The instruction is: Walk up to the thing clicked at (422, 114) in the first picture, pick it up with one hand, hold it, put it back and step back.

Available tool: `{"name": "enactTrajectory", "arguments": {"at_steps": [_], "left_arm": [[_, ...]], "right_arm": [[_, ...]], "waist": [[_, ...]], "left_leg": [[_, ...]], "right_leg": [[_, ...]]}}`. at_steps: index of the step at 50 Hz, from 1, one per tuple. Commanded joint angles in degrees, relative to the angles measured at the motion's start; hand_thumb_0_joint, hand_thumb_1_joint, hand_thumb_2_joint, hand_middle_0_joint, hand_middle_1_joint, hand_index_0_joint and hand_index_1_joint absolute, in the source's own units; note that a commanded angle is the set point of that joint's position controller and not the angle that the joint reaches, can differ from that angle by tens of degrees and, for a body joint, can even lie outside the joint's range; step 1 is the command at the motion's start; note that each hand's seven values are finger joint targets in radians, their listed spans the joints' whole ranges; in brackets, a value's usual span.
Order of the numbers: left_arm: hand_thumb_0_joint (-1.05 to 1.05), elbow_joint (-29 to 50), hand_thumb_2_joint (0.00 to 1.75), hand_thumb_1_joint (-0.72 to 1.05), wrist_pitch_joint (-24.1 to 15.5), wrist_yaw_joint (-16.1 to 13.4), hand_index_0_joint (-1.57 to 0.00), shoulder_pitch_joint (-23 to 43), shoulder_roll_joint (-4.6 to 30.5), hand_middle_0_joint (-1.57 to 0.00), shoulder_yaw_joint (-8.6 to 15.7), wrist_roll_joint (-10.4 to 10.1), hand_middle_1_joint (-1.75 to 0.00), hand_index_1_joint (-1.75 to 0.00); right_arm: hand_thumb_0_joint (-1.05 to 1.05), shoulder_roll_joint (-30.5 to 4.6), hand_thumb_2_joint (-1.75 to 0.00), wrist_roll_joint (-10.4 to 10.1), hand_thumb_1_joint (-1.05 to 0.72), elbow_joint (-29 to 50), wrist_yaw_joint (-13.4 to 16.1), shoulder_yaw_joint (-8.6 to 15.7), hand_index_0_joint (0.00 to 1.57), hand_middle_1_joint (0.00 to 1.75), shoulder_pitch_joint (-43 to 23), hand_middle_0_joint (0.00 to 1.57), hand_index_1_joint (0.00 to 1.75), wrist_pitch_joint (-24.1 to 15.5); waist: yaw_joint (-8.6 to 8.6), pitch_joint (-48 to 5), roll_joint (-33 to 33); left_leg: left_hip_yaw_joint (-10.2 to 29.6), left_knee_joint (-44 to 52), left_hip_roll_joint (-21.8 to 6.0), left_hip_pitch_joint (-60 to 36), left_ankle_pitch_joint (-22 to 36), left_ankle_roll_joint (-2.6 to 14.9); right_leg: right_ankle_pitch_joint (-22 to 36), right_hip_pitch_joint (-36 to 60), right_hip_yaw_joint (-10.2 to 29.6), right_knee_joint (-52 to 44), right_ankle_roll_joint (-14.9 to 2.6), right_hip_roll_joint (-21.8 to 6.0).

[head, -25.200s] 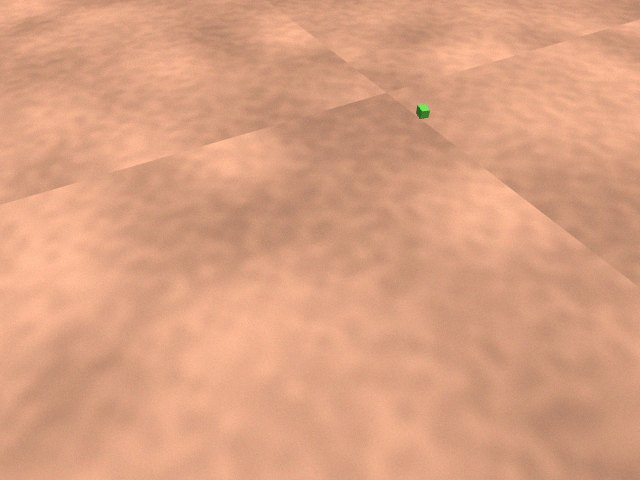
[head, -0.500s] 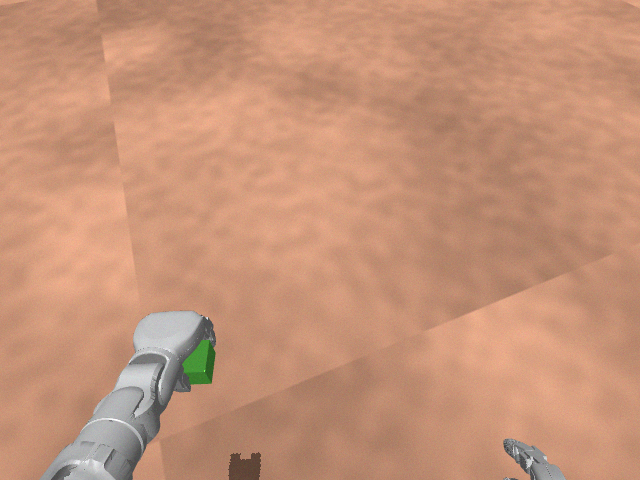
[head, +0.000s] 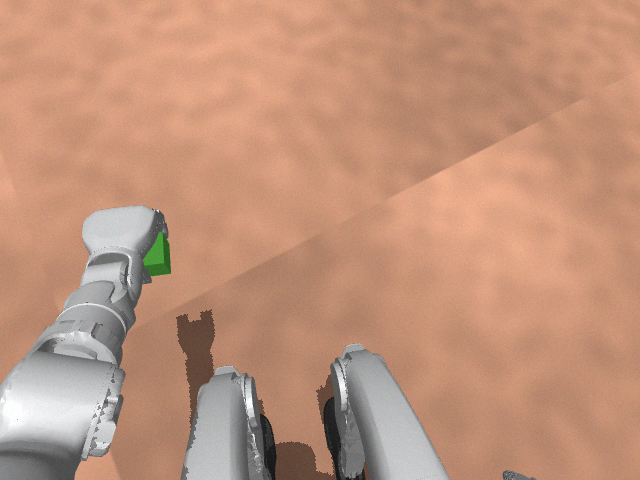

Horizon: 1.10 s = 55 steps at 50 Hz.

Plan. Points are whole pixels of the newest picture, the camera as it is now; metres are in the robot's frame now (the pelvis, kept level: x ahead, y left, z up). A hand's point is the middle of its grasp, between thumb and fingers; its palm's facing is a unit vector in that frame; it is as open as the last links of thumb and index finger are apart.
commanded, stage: crouch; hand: left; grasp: from above
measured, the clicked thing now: (140, 256) +0.46 +0.20 -0.14
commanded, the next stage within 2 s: lower in 1.18 s
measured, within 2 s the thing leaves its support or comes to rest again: neither
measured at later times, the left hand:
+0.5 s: hand (166, 271) +0.48 +0.21 -0.29, palm faces -0.46 -0.03 -0.89, open 7.8 cm
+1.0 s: hand (175, 271) +0.51 +0.21 -0.36, palm faces -0.44 -0.03 -0.90, open 7.7 cm
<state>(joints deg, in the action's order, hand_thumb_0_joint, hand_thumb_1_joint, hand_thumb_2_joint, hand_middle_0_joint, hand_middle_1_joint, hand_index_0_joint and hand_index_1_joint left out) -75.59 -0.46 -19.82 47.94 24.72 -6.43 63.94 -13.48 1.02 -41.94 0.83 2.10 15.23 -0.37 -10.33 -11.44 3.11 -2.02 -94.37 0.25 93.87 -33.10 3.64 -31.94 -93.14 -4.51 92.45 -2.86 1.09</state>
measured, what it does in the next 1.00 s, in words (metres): lowers itself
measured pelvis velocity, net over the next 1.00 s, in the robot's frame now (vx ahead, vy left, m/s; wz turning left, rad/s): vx -0.01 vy -0.01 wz -0.08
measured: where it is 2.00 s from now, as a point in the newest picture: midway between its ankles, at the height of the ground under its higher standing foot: (305, 475)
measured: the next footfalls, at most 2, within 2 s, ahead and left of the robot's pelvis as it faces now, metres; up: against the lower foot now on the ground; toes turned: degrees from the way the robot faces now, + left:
none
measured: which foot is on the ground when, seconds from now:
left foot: down 0.00-1.00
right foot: down 0.00-1.00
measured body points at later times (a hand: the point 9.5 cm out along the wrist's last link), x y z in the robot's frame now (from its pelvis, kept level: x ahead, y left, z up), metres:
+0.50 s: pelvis +0.00 +0.00 -0.12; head +0.24 +0.04 +0.26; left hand +0.50 +0.20 -0.24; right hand +0.05 -0.28 -0.23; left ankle +0.07 +0.09 -0.52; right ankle +0.08 -0.10 -0.52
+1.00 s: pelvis -0.01 -0.01 -0.18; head +0.26 +0.03 +0.18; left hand +0.53 +0.20 -0.31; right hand -0.01 -0.27 -0.28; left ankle +0.07 +0.09 -0.52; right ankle +0.08 -0.10 -0.52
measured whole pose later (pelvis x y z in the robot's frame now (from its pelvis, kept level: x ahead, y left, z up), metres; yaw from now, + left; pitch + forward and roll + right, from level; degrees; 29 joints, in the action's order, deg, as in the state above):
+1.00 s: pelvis -0.01 -0.01 -0.18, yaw -5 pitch +39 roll -6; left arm -85.4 -7.1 -23.4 62.0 40.4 3.3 70.7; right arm -14.7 7.2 -40.7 -7.9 -3.9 12.3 -4.0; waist -17.1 -3.5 0.4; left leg 0.9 -128.9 -2.0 128.6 -39.9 4.2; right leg -37.3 -126.4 -10.5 124.2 -5.1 0.2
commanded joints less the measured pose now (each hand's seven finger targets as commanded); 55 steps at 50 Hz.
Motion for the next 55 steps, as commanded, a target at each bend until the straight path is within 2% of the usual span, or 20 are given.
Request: {"name": "enactTrajectory", "arguments": {"at_steps": [1, 3, 4, 7, 15, 17, 20, 22, 26, 29, 36, 38, 43, 44, 45, 46, 47, 48, 49, 55], "left_arm": [[0.0, 5.08, 0.36, 0.65, -1.58, -1.7, -1.07, 25.14, 13.61, -1.05, 2.36, 0.59, -0.36, -0.33], [0.0, 3.95, 0.38, 0.65, -2.58, -1.88, -1.07, 26.64, 15.45, -1.04, 3.19, 1.45, -0.35, -0.33], [0.0, 4.03, 0.36, 0.65, -2.91, -2.14, -1.07, 27.08, 17.15, -1.05, 3.78, 1.78, -0.34, -0.32], [0.0, 3.24, 0.39, 0.67, -3.45, -3.1, -1.09, 28.12, 17.94, -1.06, 4.54, 3.45, -0.36, -0.34], [0.0, 5.24, 0.44, 0.71, -3.24, -3.75, -1.12, 29.71, 18.16, -1.11, 5.51, 2.89, -0.37, -0.35], [0.0, 5.65, 0.44, 0.74, -3.46, -3.46, -1.14, 30.5, 17.25, -1.11, 5.43, 2.86, -0.39, -0.37], [0.0, 3.65, 0.39, 0.74, -4.02, -3.48, -1.14, 30.41, 16.43, -1.11, 4.93, 3.03, -0.37, -0.34], [0.0, 3.78, 0.41, 0.72, -4.27, -3.96, -1.12, 30.61, 18.81, -1.1, 6.04, 3.06, -0.36, -0.34], [0.0, 4.85, 0.38, 0.73, -5.32, -4.42, -1.13, 33.6, 18.97, -1.11, 6.22, 4.35, -0.33, -0.31], [0.0, 0.18, 0.38, 0.72, -5.39, -5.19, -1.13, 29.98, 20.43, -1.12, 7.46, 5.54, -0.3, -0.29], [0.0, -0.88, 0.38, 0.77, -5.32, -6.49, -1.16, 32.32, 23.83, -1.14, 9.37, 6.14, -0.31, -0.29], [0.0, -2.15, 0.37, 0.76, -5.3, -6.15, -1.16, 31.99, 22.74, -1.14, 8.68, 6.01, -0.31, -0.29], [0.0, -0.24, 0.35, 0.77, -6.14, -5.95, -1.17, 33.96, 27.31, -1.15, 10.44, 5.31, -0.29, -0.27], [0.0, -3.7, 0.33, 0.77, -5.81, -5.69, -1.17, 32.39, 24.48, -1.15, 8.54, 5.38, -0.27, -0.26], [0.0, 1.03, 0.32, 0.79, -6.62, -5.79, -1.18, 35.21, 28.91, -1.16, 11.23, 5.76, -0.29, -0.26], [0.0, -0.56, 0.32, 0.79, -6.54, -5.89, -1.17, 34.67, 30.07, -1.15, 11.84, 6.14, -0.28, -0.26], [0.0, -0.8, 0.32, 0.79, -6.71, -5.7, -1.19, 34.15, 29.6, -1.17, 11.71, 5.99, -0.27, -0.25], [0.0, -1.13, 0.33, 0.79, -6.8, -5.38, -1.19, 35.05, 26.78, -1.18, 9.25, 6.14, -0.25, -0.24], [0.0, -2.83, 0.33, 0.77, -6.9, -5.71, -1.17, 33.16, 29.71, -1.16, 11.76, 6.62, -0.25, -0.24], [0.0, -2.46, 0.33, 0.83, -7.38, -5.31, -1.21, 34.21, 30.49, -1.2, 10.39, 6.61, -0.26, -0.24]], "right_arm": [[0.0, -11.5, -0.9, 1.03, -0.89, 3.68, 0.78, 3.08, 0.2, 0.3, 5.3, 0.2, 0.3, -2.35], [0.0, -12.05, -0.9, 1.27, -0.89, 3.46, 0.38, 2.57, 0.2, 0.3, 5.53, 0.2, 0.3, -2.7], [0.0, -12.14, -0.9, 1.37, -0.89, 3.47, 0.21, 2.4, 0.2, 0.3, 5.4, 0.2, 0.3, -2.85], [0.0, -12.63, -0.9, 1.94, -0.89, 3.12, -0.73, 1.62, 0.2, 0.3, 6.25, 0.2, 0.3, -3.17], [0.0, -12.0, -0.9, 3.21, -0.9, 2.28, -3.09, 1.6, 0.2, 0.3, 8.35, 0.2, 0.3, -3.42], [0.0, -12.04, -0.9, 3.55, -0.9, 1.9, -3.63, 1.79, 0.2, 0.3, 8.86, 0.2, 0.3, -3.55], [0.0, -11.9, -0.9, 3.85, -0.9, 1.53, -4.11, 1.58, 0.2, 0.3, 9.04, 0.2, 0.3, -3.27], [0.0, -12.12, -0.9, 4.02, -0.9, 1.39, -4.39, 1.37, 0.2, 0.3, 8.83, 0.2, 0.3, -3.36], [0.0, -12.76, -0.9, 4.52, -0.91, 0.69, -5.18, 1.27, 0.2, 0.3, 9.24, 0.2, 0.3, -3.53], [0.0, -13.26, -0.9, 5.0, -0.91, 0.78, -5.97, 0.78, 0.2, 0.3, 9.58, 0.2, 0.3, -3.66], [0.0, -14.4, -0.9, 5.61, -0.91, 1.62, -7.41, -0.11, 0.2, 0.3, 9.95, 0.2, 0.3, -3.86], [0.0, -14.36, -0.9, 5.6, -0.91, 1.79, -7.75, -0.33, 0.2, 0.3, 10.12, 0.2, 0.3, -3.87], [0.0, -15.03, -0.9, 5.97, -0.91, 1.56, -7.91, -0.86, 0.2, 0.3, 10.63, 0.2, 0.3, -3.94], [0.0, -14.68, -0.9, 5.98, -0.91, 1.53, -7.83, -1.4, 0.2, 0.3, 10.2, 0.2, 0.3, -3.91], [0.0, -15.41, -0.9, 6.14, -0.91, 1.36, -7.92, -1.19, 0.2, 0.3, 10.94, 0.2, 0.3, -3.98], [0.0, -15.65, -0.9, 6.2, -0.91, 1.08, -7.83, -1.16, 0.2, 0.3, 11.32, 0.2, 0.3, -3.9], [0.0, -15.19, -0.9, 6.28, -0.91, 1.4, -7.92, -1.63, 0.2, 0.3, 11.34, 0.2, 0.3, -3.85], [0.0, -15.02, -0.9, 6.27, -0.91, 1.36, -7.93, -1.85, 0.2, 0.3, 10.7, 0.2, 0.3, -3.81], [0.0, -15.82, -0.9, 6.42, -0.91, 0.69, -7.72, -1.79, 0.2, 0.3, 11.13, 0.2, 0.3, -3.76], [0.0, -15.89, -0.9, 6.63, -0.91, 1.21, -7.78, -2.94, 0.2, 0.3, 10.35, 0.2, 0.3, -3.78]], "waist": [[-2.39, -29.89, 1.46], [-2.76, -31.3, 2.93], [-1.84, -32.58, 4.62], [-2.53, -35.0, 8.03], [-3.42, -42.12, 11.42], [-4.03, -41.65, 13.28], [-5.47, -38.51, 10.94], [-4.8, -37.79, 10.85], [-5.44, -38.54, 14.47], [-5.48, -35.68, 13.48], [-5.95, -36.88, 14.63], [-6.55, -35.5, 14.36], [-6.52, -35.8, 12.7], [-6.98, -34.56, 12.86], [-7.28, -34.53, 14.45], [-6.75, -35.47, 14.08], [-7.45, -34.15, 13.68], [-7.54, -33.88, 12.99], [-7.69, -33.44, 13.32], [-7.61, -32.98, 13.93]], "left_leg": [[5.17, 5.52, 1.6, -11.9, -1.96, -1.5], [6.22, 3.93, 1.56, -10.71, -2.6, -1.72], [6.02, 2.92, 1.54, -10.79, -2.58, -1.88], [6.41, 0.51, 1.35, -9.66, -0.95, -2.29], [4.87, -7.81, 1.07, -10.22, 8.72, -1.8], [5.85, -9.21, 0.68, -11.89, 11.76, -2.21], [4.91, -11.61, 0.81, -7.35, 11.17, -1.59], [4.65, -12.55, 0.77, -5.76, 10.38, -1.4], [5.95, -14.35, 0.24, -8.3, 12.93, -2.1], [5.95, -15.76, 0.22, -5.59, 13.49, -2.07], [5.87, -18.63, 0.06, -2.11, 11.66, -1.65], [6.12, -19.11, -0.04, -0.99, 10.67, -1.59], [5.5, -20.95, -0.02, 3.09, 6.34, -1.18], [5.39, -21.24, 0.04, 3.99, 5.55, -1.14], [5.64, -21.75, -0.1, 4.0, 6.31, -1.26], [5.5, -21.84, -0.09, 3.98, 6.21, -1.25], [5.28, -22.43, 0.03, 5.4, 5.7, -1.1], [5.15, -22.85, -0.11, 5.36, 4.97, -0.95], [5.37, -23.06, -0.17, 6.36, 5.33, -1.05], [5.08, -24.86, -0.3, 8.69, 4.69, -0.87]], "right_leg": [[-1.89, 10.07, 3.48, -7.81, -0.52, 0.89], [-2.1, 6.37, 2.62, -4.85, -0.52, 0.65], [-2.04, 5.19, 2.56, -3.51, -0.75, 0.71], [0.17, 1.59, 1.93, 0.16, -0.7, 0.13], [8.18, 0.07, 1.06, 5.26, -0.42, 0.53], [9.18, -3.05, 0.57, 7.29, -0.51, 0.41], [10.51, -2.72, 0.56, 7.72, -0.15, 0.77], [10.47, -3.06, 0.66, 8.45, -0.13, 0.87], [10.12, -8.37, -0.13, 11.76, -0.5, 1.03], [11.23, -8.43, -0.18, 13.36, -0.39, 0.8], [10.86, -9.49, -0.76, 16.27, -0.18, 1.09], [10.3, -9.94, -1.06, 16.69, -0.12, 1.13], [8.46, -8.43, -1.35, 17.64, 0.16, 1.56], [7.91, -9.07, -1.47, 17.68, 0.15, 1.83], [8.42, -9.44, -1.45, 18.37, 0.16, 1.44], [8.52, -8.55, -1.61, 18.55, 0.01, 1.74], [8.22, -8.19, -1.62, 18.73, 0.09, 1.72], [7.72, -9.58, -1.7, 18.37, 0.11, 2.02], [8.11, -9.56, -2.06, 18.65, 0.19, 2.08], [7.97, -9.09, -2.42, 19.95, 0.18, 2.66]]}}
